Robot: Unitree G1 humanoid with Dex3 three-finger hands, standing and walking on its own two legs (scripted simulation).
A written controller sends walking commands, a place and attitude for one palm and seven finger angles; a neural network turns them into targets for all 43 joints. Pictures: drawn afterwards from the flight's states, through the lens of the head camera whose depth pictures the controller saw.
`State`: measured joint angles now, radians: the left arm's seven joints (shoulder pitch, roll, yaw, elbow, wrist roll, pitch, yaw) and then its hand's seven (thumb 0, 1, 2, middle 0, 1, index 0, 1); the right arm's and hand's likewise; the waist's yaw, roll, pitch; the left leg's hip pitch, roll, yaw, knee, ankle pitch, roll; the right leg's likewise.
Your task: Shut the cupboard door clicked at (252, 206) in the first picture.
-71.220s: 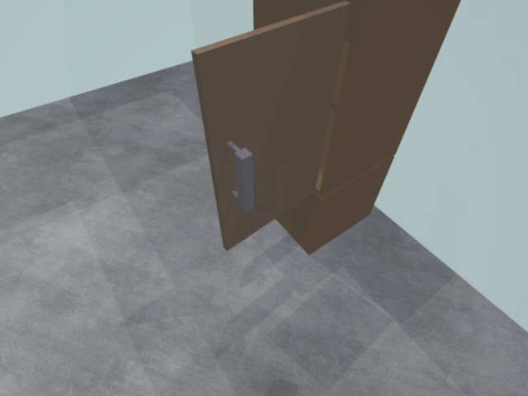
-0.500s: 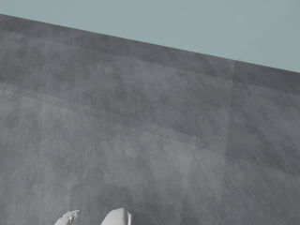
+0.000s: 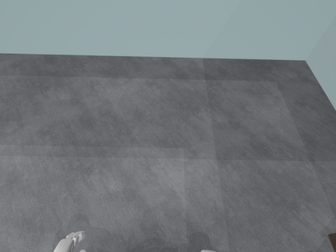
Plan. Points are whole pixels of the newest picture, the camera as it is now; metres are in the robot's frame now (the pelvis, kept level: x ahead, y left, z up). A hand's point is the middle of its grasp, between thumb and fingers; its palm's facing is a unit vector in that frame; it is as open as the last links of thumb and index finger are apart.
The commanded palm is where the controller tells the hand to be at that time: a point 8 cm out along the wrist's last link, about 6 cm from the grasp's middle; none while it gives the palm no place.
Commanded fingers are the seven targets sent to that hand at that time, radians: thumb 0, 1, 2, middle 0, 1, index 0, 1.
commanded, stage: turn to face it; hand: left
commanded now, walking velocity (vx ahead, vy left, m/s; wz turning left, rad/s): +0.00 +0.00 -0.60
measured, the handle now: out of the picture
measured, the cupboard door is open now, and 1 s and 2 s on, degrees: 8 8 8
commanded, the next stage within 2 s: none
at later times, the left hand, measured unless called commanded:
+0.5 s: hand (100, 240) +0.16 +0.20 -0.18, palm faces -0.23 -0.96 -0.19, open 7.4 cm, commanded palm none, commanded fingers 0.00 0.90 0.90 -0.20 -0.30 -0.20 -0.30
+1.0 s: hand (142, 210) +0.24 +0.09 -0.15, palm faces -0.55 -0.80 -0.25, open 7.4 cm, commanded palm none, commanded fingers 0.00 0.90 0.90 -0.20 -0.30 -0.20 -0.30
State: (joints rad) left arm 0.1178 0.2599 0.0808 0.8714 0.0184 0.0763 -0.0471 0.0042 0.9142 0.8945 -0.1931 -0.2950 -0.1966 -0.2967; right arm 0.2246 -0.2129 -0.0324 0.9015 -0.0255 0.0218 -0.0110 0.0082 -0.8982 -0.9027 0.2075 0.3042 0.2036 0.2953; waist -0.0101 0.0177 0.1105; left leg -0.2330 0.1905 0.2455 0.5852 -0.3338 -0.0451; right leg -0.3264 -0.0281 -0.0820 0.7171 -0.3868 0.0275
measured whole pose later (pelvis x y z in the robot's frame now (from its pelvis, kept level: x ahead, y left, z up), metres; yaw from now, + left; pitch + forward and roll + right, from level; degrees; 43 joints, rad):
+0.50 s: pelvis +0.04 +0.01 +0.00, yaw -16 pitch +1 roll -1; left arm 0.18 0.27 0.08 0.92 0.02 0.08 -0.03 0.00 0.91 0.89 -0.20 -0.30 -0.20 -0.30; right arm 0.15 -0.20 -0.01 0.85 -0.02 0.01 -0.03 0.01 -0.90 -0.90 0.20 0.30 0.20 0.29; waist 0.02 -0.07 0.10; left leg -0.30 0.07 0.09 0.59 -0.31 0.01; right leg -0.42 0.04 0.04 1.00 -0.52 0.03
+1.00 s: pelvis +0.04 -0.02 +0.00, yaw -34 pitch +0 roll +0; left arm 0.15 0.23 0.04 0.88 0.02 0.05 -0.01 0.00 0.91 0.89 -0.20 -0.30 -0.20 -0.30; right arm 0.18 -0.27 -0.05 0.90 -0.01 0.06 -0.01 0.01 -0.91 -0.90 0.20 0.30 0.20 0.29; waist -0.02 0.01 0.10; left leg -0.48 0.09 0.05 1.05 -0.43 -0.09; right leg -0.27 0.01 0.01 0.54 -0.27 -0.01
